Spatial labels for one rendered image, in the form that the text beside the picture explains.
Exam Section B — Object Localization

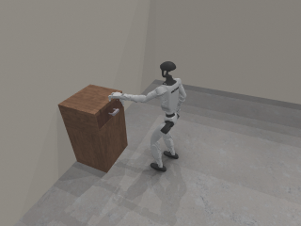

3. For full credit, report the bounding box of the handle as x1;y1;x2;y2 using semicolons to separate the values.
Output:
108;108;119;116

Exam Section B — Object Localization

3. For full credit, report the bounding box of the robot right forearm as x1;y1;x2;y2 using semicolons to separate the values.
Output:
177;98;186;109

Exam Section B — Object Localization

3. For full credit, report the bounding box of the robot left hand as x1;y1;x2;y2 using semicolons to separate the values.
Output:
108;91;124;106

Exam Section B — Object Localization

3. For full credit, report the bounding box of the robot left upper arm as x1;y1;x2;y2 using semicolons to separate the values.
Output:
141;86;167;103

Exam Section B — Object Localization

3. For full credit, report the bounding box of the drawer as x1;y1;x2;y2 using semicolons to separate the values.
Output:
96;98;123;129

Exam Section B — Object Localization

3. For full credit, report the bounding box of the cabinet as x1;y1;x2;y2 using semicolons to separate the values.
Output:
58;84;128;173

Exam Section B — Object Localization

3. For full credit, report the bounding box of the robot right upper arm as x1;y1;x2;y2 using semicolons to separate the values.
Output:
174;78;187;100

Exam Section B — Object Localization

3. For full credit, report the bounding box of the robot left forearm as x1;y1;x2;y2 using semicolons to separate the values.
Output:
120;93;145;103

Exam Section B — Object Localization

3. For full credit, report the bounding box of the robot right hand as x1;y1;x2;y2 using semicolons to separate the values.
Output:
174;108;181;115

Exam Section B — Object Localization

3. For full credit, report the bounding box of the robot left foot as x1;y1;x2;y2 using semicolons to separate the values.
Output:
150;163;166;172

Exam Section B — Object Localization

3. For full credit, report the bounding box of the humanoid robot torso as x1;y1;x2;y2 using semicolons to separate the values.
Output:
159;77;179;128

